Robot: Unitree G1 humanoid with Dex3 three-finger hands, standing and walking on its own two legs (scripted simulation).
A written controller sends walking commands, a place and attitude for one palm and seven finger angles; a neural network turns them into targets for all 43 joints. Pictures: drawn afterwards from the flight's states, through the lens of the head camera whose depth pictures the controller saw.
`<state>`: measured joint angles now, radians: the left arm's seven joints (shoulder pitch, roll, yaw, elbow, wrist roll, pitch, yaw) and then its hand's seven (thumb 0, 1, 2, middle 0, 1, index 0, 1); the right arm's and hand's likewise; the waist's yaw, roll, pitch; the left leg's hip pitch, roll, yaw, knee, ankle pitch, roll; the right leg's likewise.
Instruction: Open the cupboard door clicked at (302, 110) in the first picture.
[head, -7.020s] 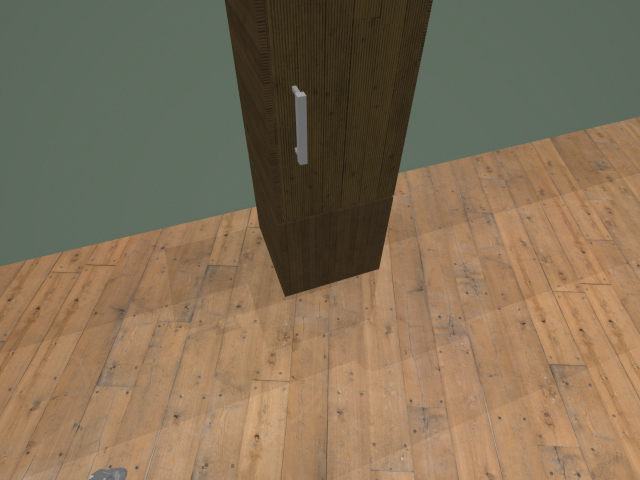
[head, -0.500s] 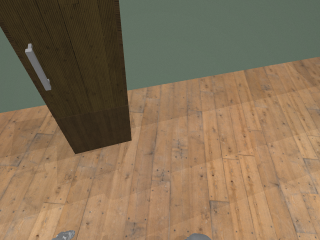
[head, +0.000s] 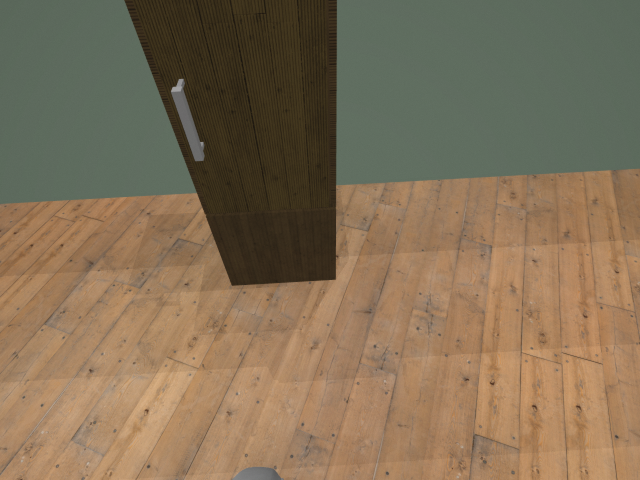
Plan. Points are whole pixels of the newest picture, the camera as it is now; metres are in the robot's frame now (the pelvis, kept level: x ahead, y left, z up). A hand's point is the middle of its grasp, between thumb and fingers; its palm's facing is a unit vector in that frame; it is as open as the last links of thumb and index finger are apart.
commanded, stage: take the last steps up to it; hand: left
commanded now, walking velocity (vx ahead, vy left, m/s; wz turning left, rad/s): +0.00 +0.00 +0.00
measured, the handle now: (190, 121) +0.82 +0.33 -0.02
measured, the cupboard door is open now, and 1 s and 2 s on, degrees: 0 0 0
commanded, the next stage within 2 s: come to a stop and stand still in 1.00 s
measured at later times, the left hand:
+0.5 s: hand out of the picture +0.09 +0.25 -0.17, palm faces +0.11 -0.98 -0.18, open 7.3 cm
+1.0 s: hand (179, 458) +0.18 +0.23 -0.17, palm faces +0.21 -0.96 -0.18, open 7.2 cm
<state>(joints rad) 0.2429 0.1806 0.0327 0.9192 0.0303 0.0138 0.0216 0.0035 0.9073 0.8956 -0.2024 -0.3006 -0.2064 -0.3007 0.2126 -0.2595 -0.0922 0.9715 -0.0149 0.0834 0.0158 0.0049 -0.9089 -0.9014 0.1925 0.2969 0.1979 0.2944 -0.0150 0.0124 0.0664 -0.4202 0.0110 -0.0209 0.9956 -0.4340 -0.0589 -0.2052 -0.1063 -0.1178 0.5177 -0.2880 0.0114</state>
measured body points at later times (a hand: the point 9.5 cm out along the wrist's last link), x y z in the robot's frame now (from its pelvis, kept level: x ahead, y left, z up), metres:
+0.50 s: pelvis +0.06 +0.06 +0.00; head +0.06 +0.07 +0.45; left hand +0.08 +0.30 -0.15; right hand +0.04 -0.17 -0.15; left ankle -0.03 +0.14 -0.74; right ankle +0.13 -0.07 -0.69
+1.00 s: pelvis +0.21 +0.06 +0.00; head +0.21 +0.06 +0.45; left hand +0.17 +0.28 -0.16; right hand +0.29 -0.17 -0.15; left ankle +0.28 +0.20 -0.71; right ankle +0.20 -0.06 -0.74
